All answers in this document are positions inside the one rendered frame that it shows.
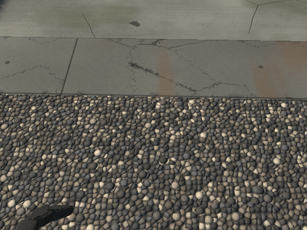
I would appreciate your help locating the left robot hand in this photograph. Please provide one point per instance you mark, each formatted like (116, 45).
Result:
(43, 215)

